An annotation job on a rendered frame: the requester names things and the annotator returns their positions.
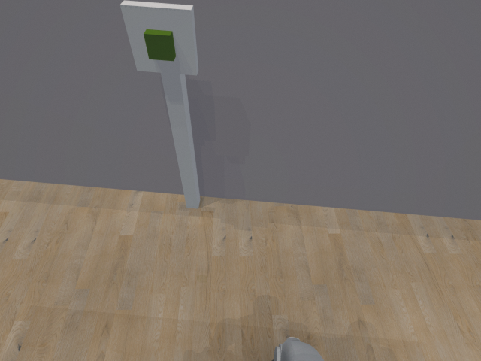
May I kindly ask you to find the button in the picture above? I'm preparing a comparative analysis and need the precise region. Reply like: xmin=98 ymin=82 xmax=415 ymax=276
xmin=144 ymin=29 xmax=176 ymax=61

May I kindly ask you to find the right robot thigh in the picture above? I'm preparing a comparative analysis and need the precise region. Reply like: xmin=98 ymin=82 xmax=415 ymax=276
xmin=274 ymin=341 xmax=324 ymax=361

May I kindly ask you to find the panel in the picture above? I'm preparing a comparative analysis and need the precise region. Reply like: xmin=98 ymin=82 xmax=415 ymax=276
xmin=120 ymin=0 xmax=200 ymax=209

